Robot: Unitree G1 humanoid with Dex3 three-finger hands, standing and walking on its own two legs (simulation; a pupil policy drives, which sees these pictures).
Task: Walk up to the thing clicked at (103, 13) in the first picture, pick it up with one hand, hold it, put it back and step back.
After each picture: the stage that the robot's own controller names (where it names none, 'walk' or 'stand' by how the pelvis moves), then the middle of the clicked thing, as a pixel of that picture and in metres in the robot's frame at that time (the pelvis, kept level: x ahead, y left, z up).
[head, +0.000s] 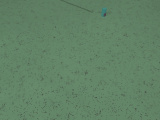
stand; (104, 12) +1.98 -0.37 -0.72
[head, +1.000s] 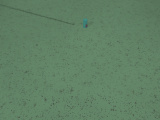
walk; (85, 23) +1.88 +0.02 -0.70
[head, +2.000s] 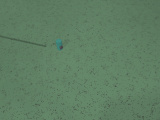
walk; (59, 44) +1.29 +0.28 -0.72
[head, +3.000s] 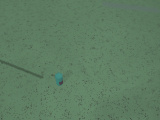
walk; (59, 79) +0.81 +0.21 -0.71
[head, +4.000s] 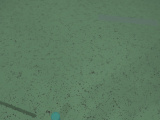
walk; (55, 119) +0.47 +0.15 -0.70
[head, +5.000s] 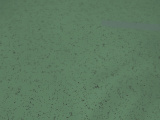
stand; out of the picture +0.30 +0.15 -0.71
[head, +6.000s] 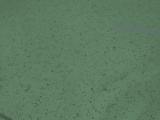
stand; out of the picture +0.31 +0.12 -0.72
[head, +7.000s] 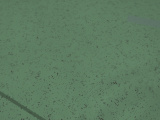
stand; out of the picture +0.33 +0.07 -0.70
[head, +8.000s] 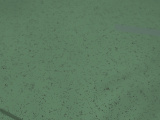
stand; out of the picture +0.34 +0.09 -0.72
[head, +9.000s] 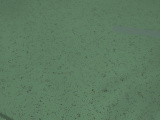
stand; out of the picture +0.33 +0.10 -0.73
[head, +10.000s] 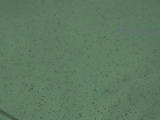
stand; out of the picture +0.33 +0.10 -0.73
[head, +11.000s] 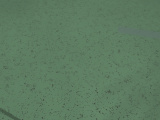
stand; out of the picture +0.33 +0.09 -0.73
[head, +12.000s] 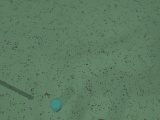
go down; (56, 105) +0.36 +0.10 -0.59
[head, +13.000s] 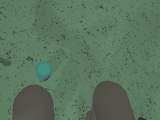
go down; (43, 72) +0.42 +0.12 -0.32
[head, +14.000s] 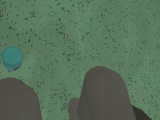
close in; (12, 59) +0.42 +0.15 -0.24
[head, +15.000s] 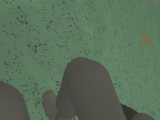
close; out of the picture +0.42 +0.17 -0.23
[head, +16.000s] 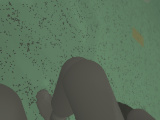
close; out of the picture +0.45 +0.18 -0.23
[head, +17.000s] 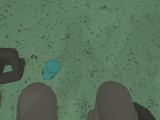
lift; (50, 70) +0.43 +0.11 -0.32
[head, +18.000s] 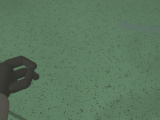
go down; out of the picture +0.34 +0.05 -0.66
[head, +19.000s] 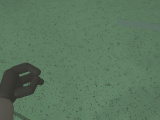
hold; out of the picture +0.35 +0.10 -0.68
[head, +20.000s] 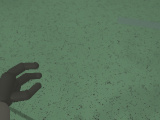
stand; out of the picture +0.35 +0.08 -0.67
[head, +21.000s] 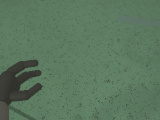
stand; out of the picture +0.35 +0.09 -0.67
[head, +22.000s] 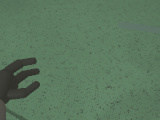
stand; out of the picture +0.34 +0.09 -0.68
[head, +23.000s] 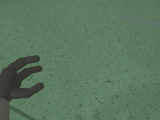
stand; out of the picture +0.35 +0.08 -0.67
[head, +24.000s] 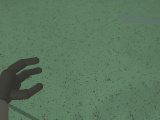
stand; out of the picture +0.35 +0.09 -0.67
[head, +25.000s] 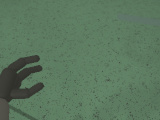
stand; out of the picture +0.35 +0.08 -0.67
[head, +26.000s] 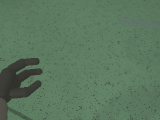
stand; out of the picture +0.34 +0.09 -0.68
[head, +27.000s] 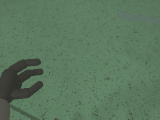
stand; out of the picture +0.35 +0.09 -0.67
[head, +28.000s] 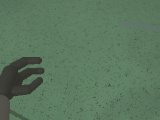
stand; out of the picture +0.34 +0.08 -0.68
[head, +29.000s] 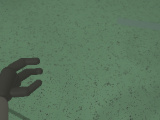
stand; out of the picture +0.34 +0.08 -0.68
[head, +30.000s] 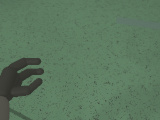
stand; out of the picture +0.35 +0.09 -0.68
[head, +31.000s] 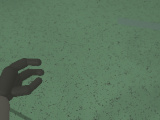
close; out of the picture +0.34 +0.08 -0.68
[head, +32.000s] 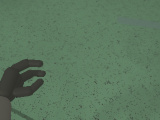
close; out of the picture +0.35 +0.08 -0.68
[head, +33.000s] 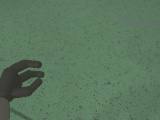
stand; out of the picture +0.34 +0.09 -0.68
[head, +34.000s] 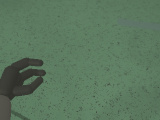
close; out of the picture +0.34 +0.09 -0.68
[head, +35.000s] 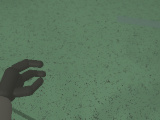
close; out of the picture +0.35 +0.08 -0.68
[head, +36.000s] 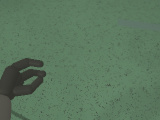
hold; out of the picture +0.34 +0.09 -0.68
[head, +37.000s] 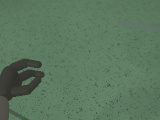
hold; out of the picture +0.34 +0.08 -0.68
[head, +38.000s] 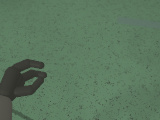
hold; out of the picture +0.34 +0.09 -0.68
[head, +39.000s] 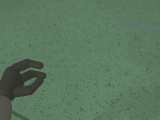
hold; out of the picture +0.34 +0.08 -0.69
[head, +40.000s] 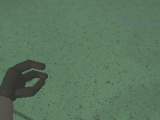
hold; out of the picture +0.35 +0.09 -0.68
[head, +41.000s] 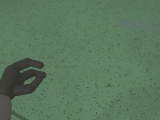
hold; out of the picture +0.34 +0.09 -0.69
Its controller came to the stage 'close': yes
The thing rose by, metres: 0.01
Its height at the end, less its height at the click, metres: +0.00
